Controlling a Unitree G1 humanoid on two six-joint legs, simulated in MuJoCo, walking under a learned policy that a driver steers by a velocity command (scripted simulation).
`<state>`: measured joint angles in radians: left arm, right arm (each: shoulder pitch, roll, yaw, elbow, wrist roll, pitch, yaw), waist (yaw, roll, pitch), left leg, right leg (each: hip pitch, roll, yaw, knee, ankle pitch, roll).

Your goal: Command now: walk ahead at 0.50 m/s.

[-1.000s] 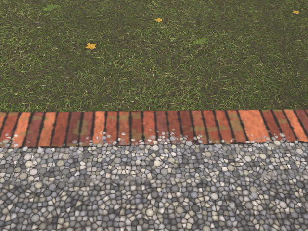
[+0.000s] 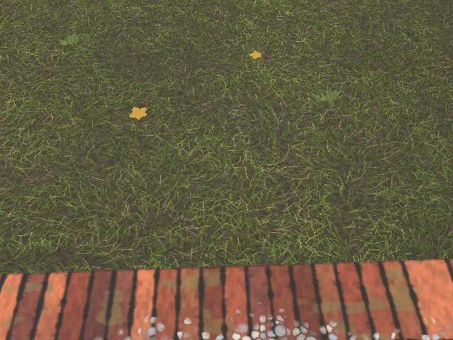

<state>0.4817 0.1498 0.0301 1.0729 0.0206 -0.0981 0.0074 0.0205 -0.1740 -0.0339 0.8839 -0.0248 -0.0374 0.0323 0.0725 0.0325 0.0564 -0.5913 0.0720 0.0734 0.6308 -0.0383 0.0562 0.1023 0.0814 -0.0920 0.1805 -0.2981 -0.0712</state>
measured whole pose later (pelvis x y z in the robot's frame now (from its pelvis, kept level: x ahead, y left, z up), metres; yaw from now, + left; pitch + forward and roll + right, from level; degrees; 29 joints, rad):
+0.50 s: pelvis +0.27 +0.04 +0.01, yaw +0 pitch +0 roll +1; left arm 0.08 0.19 0.05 0.89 0.02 -0.02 -0.03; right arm 0.49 -0.16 -0.04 1.04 -0.01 -0.09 0.00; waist -0.05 -0.04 0.04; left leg 0.04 -0.09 0.09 0.20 -0.24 0.09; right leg -0.64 -0.10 -0.04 0.72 0.00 -0.04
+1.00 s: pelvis +0.52 -0.01 +0.01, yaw +0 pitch -1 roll +0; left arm 0.41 0.22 0.05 1.00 0.02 -0.08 -0.01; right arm 0.17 -0.25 -0.06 0.91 -0.03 0.01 0.02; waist 0.04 0.04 0.02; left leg -0.60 0.09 -0.03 0.96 -0.09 0.03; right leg -0.05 0.09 -0.08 0.24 -0.18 -0.11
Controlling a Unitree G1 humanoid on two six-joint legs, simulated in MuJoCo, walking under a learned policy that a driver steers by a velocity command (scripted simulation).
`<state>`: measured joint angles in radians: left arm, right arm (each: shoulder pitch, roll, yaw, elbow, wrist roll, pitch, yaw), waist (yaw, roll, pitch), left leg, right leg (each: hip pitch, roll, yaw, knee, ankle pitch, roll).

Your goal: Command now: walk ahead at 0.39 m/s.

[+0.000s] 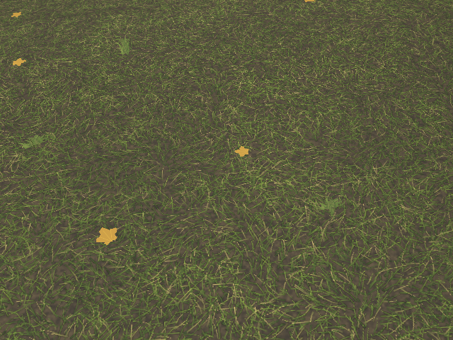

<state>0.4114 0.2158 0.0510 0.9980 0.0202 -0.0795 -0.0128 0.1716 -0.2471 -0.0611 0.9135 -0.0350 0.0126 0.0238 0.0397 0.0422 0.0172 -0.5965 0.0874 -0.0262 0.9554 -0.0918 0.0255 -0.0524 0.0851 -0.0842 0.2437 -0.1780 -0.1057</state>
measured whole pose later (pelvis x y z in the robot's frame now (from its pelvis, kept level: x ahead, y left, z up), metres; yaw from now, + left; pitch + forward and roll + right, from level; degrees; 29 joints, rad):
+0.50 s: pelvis +0.26 +0.10 -0.19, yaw -1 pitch +1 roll -2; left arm 0.43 0.25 0.04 1.03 -0.03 -0.03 0.07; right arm 0.14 -0.21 -0.05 0.97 -0.02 -0.06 0.05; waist 0.09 -0.03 0.04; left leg -0.35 0.01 0.06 0.41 -0.10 0.05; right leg -0.36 0.04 0.07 1.86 -0.87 -0.04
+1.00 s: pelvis +0.34 +0.10 -0.19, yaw +0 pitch +0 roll +0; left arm 0.28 0.16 0.01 1.04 0.01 -0.02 0.01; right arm 0.38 -0.16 -0.01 1.01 -0.03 -0.02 0.01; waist -0.03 0.02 -0.03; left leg -0.23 -0.03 0.08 0.46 -0.23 0.05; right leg -0.25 0.00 -0.02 0.49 -0.23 -0.01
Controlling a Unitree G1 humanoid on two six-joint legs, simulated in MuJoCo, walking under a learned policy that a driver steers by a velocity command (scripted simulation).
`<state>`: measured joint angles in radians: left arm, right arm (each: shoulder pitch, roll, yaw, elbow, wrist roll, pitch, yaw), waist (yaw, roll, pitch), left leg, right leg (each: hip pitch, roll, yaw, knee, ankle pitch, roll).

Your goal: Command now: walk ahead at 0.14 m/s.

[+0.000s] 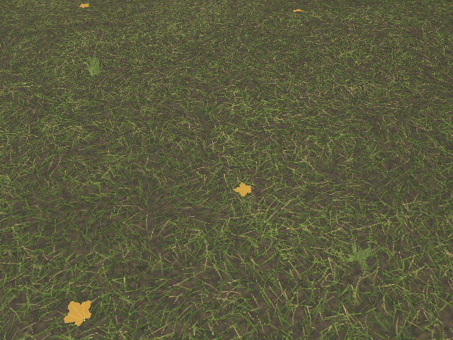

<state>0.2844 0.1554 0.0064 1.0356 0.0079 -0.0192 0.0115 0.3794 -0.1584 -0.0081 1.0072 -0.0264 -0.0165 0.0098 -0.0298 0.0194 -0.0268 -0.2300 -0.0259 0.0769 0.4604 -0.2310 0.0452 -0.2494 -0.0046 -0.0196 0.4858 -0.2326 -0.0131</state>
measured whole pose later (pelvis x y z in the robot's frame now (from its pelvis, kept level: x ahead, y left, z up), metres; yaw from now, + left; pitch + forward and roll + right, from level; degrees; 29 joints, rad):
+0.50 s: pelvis +0.16 +0.01 +0.00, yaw +0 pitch +1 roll +0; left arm 0.04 0.18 0.04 0.93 0.03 -0.04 -0.04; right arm 0.56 -0.15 -0.02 1.10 -0.02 -0.08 -0.01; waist -0.06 -0.02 0.04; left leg 0.07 -0.06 0.05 0.24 -0.34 0.07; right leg -0.62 -0.04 -0.08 0.73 -0.08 -0.06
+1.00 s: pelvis +0.43 -0.01 +0.01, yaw +0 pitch +0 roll -1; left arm 0.46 0.16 0.04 1.08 0.01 -0.10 0.00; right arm 0.09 -0.19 -0.05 0.93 -0.03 -0.03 0.03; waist 0.05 0.03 0.04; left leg -0.64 0.11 0.02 0.75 -0.01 0.03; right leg 0.01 0.09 -0.08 0.21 -0.23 -0.10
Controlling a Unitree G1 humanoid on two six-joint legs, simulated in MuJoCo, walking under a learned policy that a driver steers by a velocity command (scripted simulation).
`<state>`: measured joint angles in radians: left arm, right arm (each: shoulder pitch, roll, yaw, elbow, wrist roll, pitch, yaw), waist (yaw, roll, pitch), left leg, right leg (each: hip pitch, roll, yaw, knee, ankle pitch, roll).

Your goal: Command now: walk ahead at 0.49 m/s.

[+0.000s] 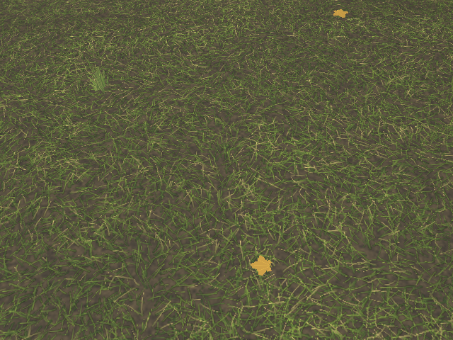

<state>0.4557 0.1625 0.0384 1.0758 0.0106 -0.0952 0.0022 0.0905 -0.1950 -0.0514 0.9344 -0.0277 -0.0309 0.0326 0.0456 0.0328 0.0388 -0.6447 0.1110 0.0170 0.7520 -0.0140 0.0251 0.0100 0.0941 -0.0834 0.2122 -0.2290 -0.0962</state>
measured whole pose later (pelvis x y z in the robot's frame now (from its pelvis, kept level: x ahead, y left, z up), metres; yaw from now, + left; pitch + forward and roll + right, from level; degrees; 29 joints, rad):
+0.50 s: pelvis +0.29 +0.05 +0.00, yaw +0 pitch +0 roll +1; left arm 0.15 0.21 0.06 0.93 0.03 -0.04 -0.03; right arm 0.42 -0.18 -0.05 1.07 -0.01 -0.09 0.00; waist -0.03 -0.04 0.03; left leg -0.03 -0.08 0.09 0.22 -0.20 0.09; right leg -0.64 -0.12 -0.01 0.88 -0.09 -0.03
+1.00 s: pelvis +0.57 -0.01 +0.00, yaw +1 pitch +0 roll +0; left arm 0.39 0.19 0.05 1.03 0.01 -0.10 0.00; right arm 0.19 -0.22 -0.06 0.95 -0.03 -0.03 0.03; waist 0.01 0.04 0.03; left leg -0.61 0.11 -0.01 0.99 -0.15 0.04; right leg -0.08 0.08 -0.11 0.25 -0.18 -0.10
